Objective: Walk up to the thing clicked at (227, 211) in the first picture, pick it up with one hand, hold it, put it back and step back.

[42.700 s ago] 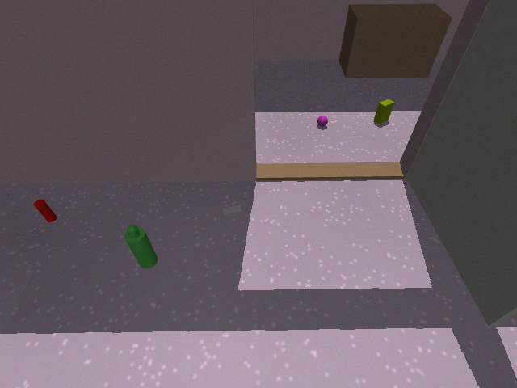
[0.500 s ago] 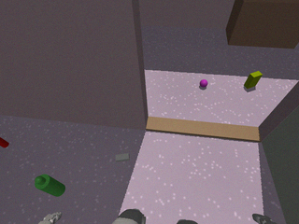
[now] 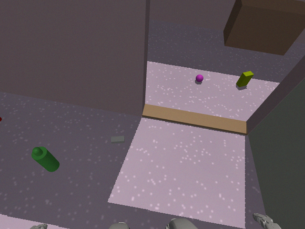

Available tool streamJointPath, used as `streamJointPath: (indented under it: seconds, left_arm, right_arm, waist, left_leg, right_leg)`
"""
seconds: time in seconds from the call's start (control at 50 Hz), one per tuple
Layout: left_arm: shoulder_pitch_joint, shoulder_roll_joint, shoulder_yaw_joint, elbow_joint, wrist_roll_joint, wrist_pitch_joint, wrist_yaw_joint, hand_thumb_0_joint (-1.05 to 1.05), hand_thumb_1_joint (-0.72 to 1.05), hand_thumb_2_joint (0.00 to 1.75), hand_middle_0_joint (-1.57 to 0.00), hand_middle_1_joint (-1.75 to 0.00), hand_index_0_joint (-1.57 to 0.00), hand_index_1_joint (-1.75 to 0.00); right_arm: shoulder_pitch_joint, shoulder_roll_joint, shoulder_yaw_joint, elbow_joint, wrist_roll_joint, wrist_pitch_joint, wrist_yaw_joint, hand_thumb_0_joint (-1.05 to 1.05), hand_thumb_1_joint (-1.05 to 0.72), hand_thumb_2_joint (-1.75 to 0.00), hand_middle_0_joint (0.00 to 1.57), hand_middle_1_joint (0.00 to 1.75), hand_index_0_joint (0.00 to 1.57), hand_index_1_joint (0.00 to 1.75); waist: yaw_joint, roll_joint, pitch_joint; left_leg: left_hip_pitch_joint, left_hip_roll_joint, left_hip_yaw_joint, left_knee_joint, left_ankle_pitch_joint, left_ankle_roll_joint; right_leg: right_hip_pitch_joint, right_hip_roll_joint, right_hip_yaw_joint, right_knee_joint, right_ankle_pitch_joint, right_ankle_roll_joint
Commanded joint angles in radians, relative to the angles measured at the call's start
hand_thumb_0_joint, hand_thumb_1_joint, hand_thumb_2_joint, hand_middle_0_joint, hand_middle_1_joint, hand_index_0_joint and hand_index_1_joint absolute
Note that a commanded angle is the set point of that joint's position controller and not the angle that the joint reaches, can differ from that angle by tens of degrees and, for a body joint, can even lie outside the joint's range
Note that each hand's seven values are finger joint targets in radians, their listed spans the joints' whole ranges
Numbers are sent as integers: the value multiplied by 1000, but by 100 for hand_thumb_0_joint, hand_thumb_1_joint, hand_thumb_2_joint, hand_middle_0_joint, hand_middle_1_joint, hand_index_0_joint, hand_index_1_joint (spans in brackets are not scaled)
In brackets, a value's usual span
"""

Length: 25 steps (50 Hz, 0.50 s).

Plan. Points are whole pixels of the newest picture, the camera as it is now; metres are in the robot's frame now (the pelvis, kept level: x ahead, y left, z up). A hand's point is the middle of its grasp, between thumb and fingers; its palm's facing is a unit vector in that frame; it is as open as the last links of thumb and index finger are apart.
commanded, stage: step back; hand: left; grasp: from above
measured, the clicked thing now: (117, 139) +0.73 +0.25 -0.75
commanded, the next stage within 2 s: none
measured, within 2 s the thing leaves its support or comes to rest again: neither
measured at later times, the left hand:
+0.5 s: hand out of the picture -0.04 +0.23 -0.14, palm faces +0.07 -0.90 -0.42, open 7.4 cm
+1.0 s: hand out of the picture -0.31 +0.20 -0.15, palm faces +0.03 -0.91 -0.42, open 7.4 cm
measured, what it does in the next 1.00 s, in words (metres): walks backwards: right foot, then left foot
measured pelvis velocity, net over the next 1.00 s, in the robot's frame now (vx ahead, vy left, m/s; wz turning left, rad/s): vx -0.33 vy -0.08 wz -0.01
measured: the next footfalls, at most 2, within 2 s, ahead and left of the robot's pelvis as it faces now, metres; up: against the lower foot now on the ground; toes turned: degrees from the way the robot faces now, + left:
right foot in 0.12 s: -0.02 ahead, -0.15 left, +0.00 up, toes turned +1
left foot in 0.50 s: -0.17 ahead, +0.07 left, +0.00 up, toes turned +3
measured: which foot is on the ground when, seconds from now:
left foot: down 0.00-0.14, up 0.16-0.48, down 0.50-0.90, up 0.92-1.00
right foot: up 0.00-0.10, down 0.12-0.54, up 0.56-0.84, down 0.86-1.00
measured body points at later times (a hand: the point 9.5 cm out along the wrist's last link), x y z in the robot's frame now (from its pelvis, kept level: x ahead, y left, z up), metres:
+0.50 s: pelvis -0.17 -0.04 -0.02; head -0.10 -0.05 +0.43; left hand -0.05 +0.28 -0.11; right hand -0.09 -0.35 -0.15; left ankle -0.21 +0.07 -0.73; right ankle -0.06 -0.15 -0.73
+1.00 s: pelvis -0.33 -0.08 -0.01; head -0.30 -0.09 +0.44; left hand -0.31 +0.24 -0.12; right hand -0.19 -0.38 -0.13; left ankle -0.28 +0.07 -0.69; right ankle -0.34 -0.19 -0.73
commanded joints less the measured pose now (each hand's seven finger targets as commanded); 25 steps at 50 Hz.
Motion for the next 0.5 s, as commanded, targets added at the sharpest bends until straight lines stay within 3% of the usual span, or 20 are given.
streamJointPath:
  seconds: [0.0, 0.02, 0.04, 0.08, 0.1, 0.12, 0.14, 0.16, 0.18, 0.2, 0.22, 0.24, 0.28, 0.36, 0.38, 0.42, 0.46, 0.48]
  left_arm:
    - [1, 136, 34, -89, 3, -38, 10, 0, 90, 90, -20, -30, -20, -30]
    - [11, 135, 34, -76, 3, -41, 7, 0, 90, 90, -20, -30, -20, -30]
    - [48, 130, 35, -54, 4, -43, 3, 0, 90, 90, -20, -30, -20, -30]
    - [135, 127, 37, -5, 13, -50, 2, 0, 90, 90, -20, -30, -20, -30]
    - [133, 168, 48, -2, 24, -55, 2, 0, 90, 90, -20, -30, -20, -30]
    - [135, 251, 71, -18, 34, -57, 0, 0, 90, 90, -20, -30, -20, -30]
    - [30, 353, 86, -67, 30, -50, -1, 0, 90, 90, -20, -30, -20, -30]
    - [-62, 349, 86, -100, 27, -55, 7, 0, 90, 90, -20, -30, -20, -30]
    - [-107, 297, 70, -111, 26, -56, 9, 0, 90, 90, -20, -30, -20, -30]
    - [-129, 233, 53, -120, 22, -58, 10, 0, 90, 90, -20, -30, -20, -30]
    - [-162, 205, 54, -115, 24, -56, 13, 0, 90, 90, -20, -30, -20, -30]
    - [-149, 189, 59, -114, 25, -54, 13, 0, 90, 90, -20, -30, -20, -30]
    - [-57, 178, 54, -112, 31, -55, 17, 0, 90, 90, -20, -30, -20, -30]
    - [21, 168, 51, -106, 26, -45, 33, 0, 90, 90, -20, -30, -20, -30]
    - [20, 171, 51, -112, 23, -42, 36, 0, 90, 90, -20, -30, -20, -30]
    - [-16, 181, 44, -122, 15, -35, 34, 0, 90, 90, -20, -30, -20, -30]
    - [-76, 205, 38, -138, 4, -24, 28, 0, 90, 90, -20, -30, -20, -30]
    - [-82, 194, 27, -143, 0, -20, 25, 0, 90, 90, -20, -30, -20, -30]
  right_arm:
    - [32, -284, -85, -80, 2, -10, -16, 0, -90, -90, 20, 30, 20, 30]
    - [18, -287, -86, -86, 1, -4, -12, 0, -90, -90, 20, 30, 20, 30]
    - [-3, -300, -88, -94, 3, 3, -11, 0, -90, -90, 20, 30, 20, 30]
    - [-42, -297, -83, -106, 16, 17, -7, 0, -90, -90, 20, 30, 20, 30]
    - [-34, -269, -74, -108, 23, 22, -6, 0, -90, -90, 20, 30, 20, 30]
    - [-39, -214, -60, -127, 32, 24, -6, 0, -90, -90, 20, 30, 20, 30]
    - [-62, -216, -68, -130, 30, 27, -25, 0, -90, -90, 20, 30, 20, 30]
    - [-46, -265, -90, -111, 28, 30, -29, 0, -90, -90, 20, 30, 20, 30]
    - [-4, -277, -85, -83, 30, 28, -21, 0, -90, -90, 20, 30, 20, 30]
    - [13, -268, -78, -59, 37, 26, -15, 0, -90, -90, 20, 30, 20, 30]
    - [63, -240, -69, -38, 39, 23, -16, 0, -90, -90, 20, 30, 20, 30]
    - [84, -219, -57, -33, 38, 17, -19, 0, -90, -90, 20, 30, 20, 30]
    - [67, -217, -49, -41, 32, 7, -24, 0, -90, -90, 20, 30, 20, 30]
    - [42, -192, -40, -59, 19, -4, -28, 0, -90, -90, 20, 30, 20, 30]
    - [60, -194, -42, -57, 17, -6, -27, 0, -90, -90, 20, 30, 20, 30]
    - [113, -204, -51, -30, 14, -4, -20, 0, -90, -90, 20, 30, 20, 30]
    - [208, -212, -64, 11, 12, 1, -14, 0, -90, -90, 20, 30, 20, 30]
    - [212, -234, -72, 21, 11, 4, -13, 0, -90, -90, 20, 30, 20, 30]
  waist:
    - [-50, 253, -227]
    - [-52, 263, -235]
    - [-35, 285, -239]
    - [8, 244, -261]
    - [3, 167, -250]
    - [13, -84, -202]
    - [42, -245, -150]
    - [13, -240, -74]
    - [-17, -166, -48]
    - [-40, -72, -43]
    - [-65, -80, -65]
    - [-57, -91, -104]
    - [1, -100, -149]
    - [49, -142, -220]
    - [45, -161, -246]
    - [24, -172, -272]
    - [-33, -143, -291]
    - [-46, -79, -271]
  left_leg:
    - [269, 232, -191, -49, 410, 240]
    - [230, 207, -168, -35, 366, 223]
    - [182, 207, -170, -15, 332, 208]
    - [84, 160, -131, 54, 232, 151]
    - [-52, 104, -129, 87, 79, 99]
    - [-243, -59, -93, 260, -197, 31]
    - [-188, -137, -90, 514, -408, -6]
    - [-123, -81, -162, 661, -392, -8]
    - [-83, -95, -176, 681, -325, -1]
    - [-116, -141, -173, 698, -252, -1]
    - [-156, -165, -158, 691, -222, -6]
    - [-181, -172, -146, 687, -214, -14]
    - [-214, -155, -120, 596, -247, -29]
    - [-246, -98, -75, 354, -346, -41]
    - [-210, -72, -64, 268, -339, -32]
    - [-102, -65, -15, 140, -286, -17]
    - [67, -68, 31, -37, -112, 13]
    - [108, -46, -24, -96, -26, 41]
  right_leg:
    - [-19, -81, -69, -287, -29, 2]
    - [31, -75, -114, -364, -8, -6]
    - [96, -81, -127, -477, 56, -16]
    - [240, -65, -166, -693, 252, -46]
    - [303, -100, -83, -669, 275, -71]
    - [287, -292, 225, -729, 231, -139]
    - [5, -497, 412, -832, 164, -315]
    - [-172, -539, 467, -888, 97, -342]
    - [-201, -475, 350, -867, 108, -300]
    - [-121, -356, 173, -791, 214, -243]
    - [-40, -299, 66, -739, 308, -202]
    - [38, -263, 17, -704, 339, -177]
    - [183, -272, 35, -667, 436, -200]
    - [434, -353, 66, -598, 695, -255]
    - [449, -378, 86, -585, 725, -258]
    - [393, -370, 73, -568, 695, -237]
    - [255, -348, 42, -539, 552, -193]
    - [167, -308, 23, -519, 426, -149]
